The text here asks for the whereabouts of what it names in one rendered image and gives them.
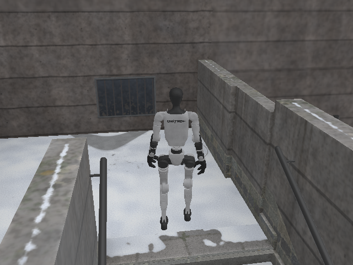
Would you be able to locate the left robot upper arm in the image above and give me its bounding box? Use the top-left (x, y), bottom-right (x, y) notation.
top-left (152, 112), bottom-right (165, 142)

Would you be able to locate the robot left hand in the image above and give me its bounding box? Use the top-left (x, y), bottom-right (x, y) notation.
top-left (147, 155), bottom-right (158, 168)

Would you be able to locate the robot right forearm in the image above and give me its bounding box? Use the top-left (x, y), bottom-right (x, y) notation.
top-left (194, 135), bottom-right (205, 161)

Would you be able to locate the right robot thigh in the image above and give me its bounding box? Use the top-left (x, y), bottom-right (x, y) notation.
top-left (183, 153), bottom-right (195, 189)

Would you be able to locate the robot right hand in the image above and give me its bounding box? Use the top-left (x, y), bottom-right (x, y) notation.
top-left (194, 160), bottom-right (206, 175)

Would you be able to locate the right robot upper arm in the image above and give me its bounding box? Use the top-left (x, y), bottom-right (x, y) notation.
top-left (188, 112), bottom-right (200, 142)

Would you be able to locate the robot left forearm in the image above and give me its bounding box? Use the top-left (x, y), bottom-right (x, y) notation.
top-left (148, 134), bottom-right (158, 157)

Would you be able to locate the humanoid robot head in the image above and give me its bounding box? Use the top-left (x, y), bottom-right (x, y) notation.
top-left (167, 87), bottom-right (186, 114)

